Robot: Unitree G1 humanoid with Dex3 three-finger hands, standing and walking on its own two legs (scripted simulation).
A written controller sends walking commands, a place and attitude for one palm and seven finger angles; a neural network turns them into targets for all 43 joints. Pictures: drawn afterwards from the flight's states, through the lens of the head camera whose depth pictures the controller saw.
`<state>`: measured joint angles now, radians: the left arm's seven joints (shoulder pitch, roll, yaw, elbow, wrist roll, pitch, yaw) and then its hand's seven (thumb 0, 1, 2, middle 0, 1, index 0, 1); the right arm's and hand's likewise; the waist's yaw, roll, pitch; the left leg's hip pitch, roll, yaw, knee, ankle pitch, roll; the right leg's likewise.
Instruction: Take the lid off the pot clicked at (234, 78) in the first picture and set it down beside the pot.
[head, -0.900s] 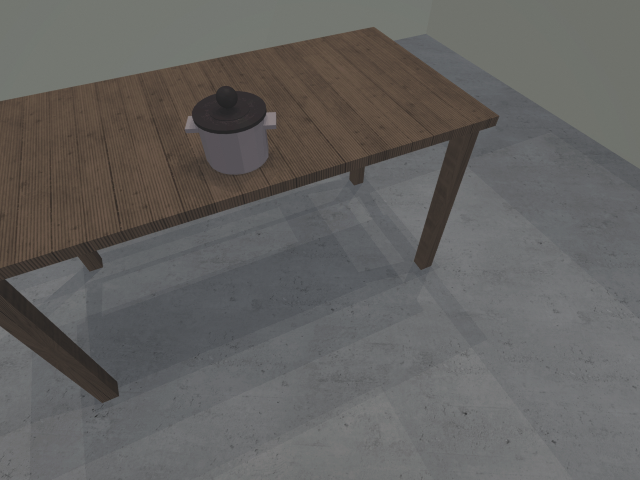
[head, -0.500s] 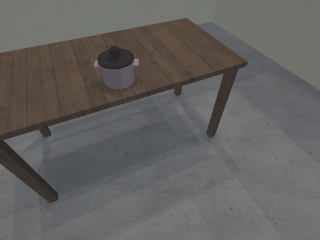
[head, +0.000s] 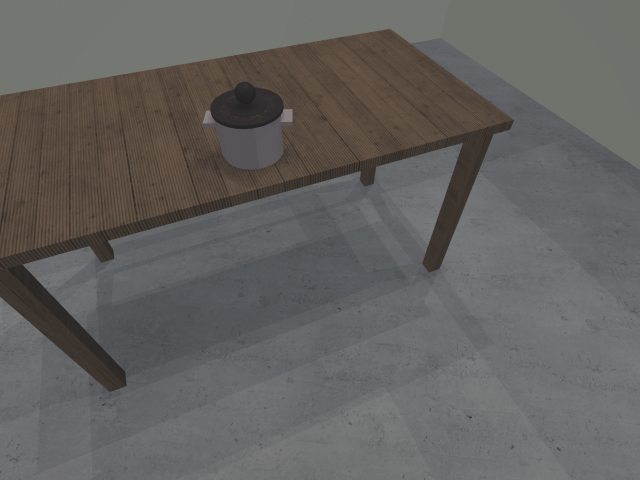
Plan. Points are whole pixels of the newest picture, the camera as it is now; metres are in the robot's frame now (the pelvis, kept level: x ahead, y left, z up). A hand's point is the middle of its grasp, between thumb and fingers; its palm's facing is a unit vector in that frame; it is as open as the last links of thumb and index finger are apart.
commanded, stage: turn to face it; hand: left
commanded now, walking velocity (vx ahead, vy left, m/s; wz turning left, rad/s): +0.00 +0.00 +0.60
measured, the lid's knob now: (245, 92) +0.83 +0.20 +0.06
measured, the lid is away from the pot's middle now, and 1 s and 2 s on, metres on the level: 0.00 0.00 0.00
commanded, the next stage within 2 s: take the last steps up to it in 0.62 s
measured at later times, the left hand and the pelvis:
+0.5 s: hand out of the picture +0.02 +0.23 -0.16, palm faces +0.26 -0.93 -0.27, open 7.4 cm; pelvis -0.01 +0.01 +0.00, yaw +16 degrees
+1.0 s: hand out of the picture -0.10 +0.14 -0.19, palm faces +0.43 -0.88 -0.18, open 7.4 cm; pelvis +0.03 -0.01 -0.01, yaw +22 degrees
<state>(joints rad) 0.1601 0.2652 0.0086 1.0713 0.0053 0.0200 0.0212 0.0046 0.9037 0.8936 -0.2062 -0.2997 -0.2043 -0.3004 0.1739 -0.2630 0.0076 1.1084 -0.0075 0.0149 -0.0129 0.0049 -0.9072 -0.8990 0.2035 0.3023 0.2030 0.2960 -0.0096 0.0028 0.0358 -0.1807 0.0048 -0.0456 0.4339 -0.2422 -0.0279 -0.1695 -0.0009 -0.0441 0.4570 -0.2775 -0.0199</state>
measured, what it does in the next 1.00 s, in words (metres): steps on the spot, turning left: right foot, then left foot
